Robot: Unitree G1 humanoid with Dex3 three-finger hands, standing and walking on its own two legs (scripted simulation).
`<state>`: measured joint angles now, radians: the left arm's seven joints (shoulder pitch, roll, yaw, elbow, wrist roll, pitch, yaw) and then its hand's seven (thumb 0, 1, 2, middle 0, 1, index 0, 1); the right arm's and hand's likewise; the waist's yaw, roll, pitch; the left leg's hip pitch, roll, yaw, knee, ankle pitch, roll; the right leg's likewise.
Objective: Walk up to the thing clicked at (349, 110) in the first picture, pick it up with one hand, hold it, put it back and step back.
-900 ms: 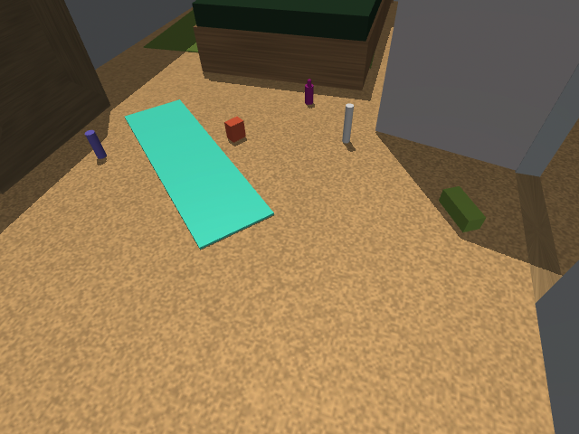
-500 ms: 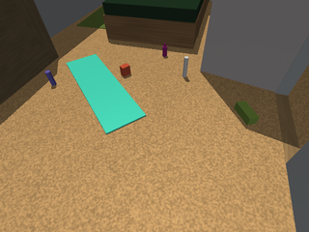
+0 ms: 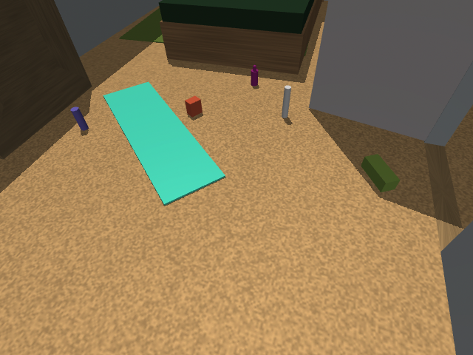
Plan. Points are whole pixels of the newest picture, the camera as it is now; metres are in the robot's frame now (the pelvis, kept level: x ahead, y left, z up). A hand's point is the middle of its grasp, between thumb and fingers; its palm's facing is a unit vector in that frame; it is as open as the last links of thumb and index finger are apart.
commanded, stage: stand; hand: left
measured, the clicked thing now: (286, 102) +1.81 -0.29 -0.66
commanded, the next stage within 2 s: walk up in 0.22 s
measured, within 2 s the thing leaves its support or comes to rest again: neither
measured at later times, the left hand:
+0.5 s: hand (127, 354) +0.17 +0.23 -0.13, palm faces -0.14 -0.91 -0.39, open 7.4 cm
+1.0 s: hand (197, 271) +0.35 +0.13 -0.17, palm faces -0.18 -0.93 -0.33, open 7.4 cm
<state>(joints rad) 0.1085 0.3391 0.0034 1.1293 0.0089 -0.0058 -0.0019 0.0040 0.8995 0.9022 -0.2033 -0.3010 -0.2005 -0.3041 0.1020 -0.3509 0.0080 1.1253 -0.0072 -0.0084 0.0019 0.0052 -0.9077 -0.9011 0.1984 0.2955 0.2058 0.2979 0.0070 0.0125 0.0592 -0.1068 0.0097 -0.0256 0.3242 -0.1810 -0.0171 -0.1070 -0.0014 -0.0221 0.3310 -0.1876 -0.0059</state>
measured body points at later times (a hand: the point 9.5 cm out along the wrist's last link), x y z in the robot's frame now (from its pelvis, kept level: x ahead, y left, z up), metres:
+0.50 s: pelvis +0.06 -0.05 -0.01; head +0.06 -0.07 +0.44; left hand +0.18 +0.28 -0.11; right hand +0.06 -0.40 -0.13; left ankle +0.00 +0.13 -0.75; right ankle +0.13 -0.22 -0.72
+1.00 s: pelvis +0.30 -0.14 -0.02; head +0.32 -0.14 +0.43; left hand +0.36 +0.17 -0.14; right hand +0.36 -0.48 -0.12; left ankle +0.47 -0.04 -0.74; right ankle +0.15 -0.24 -0.75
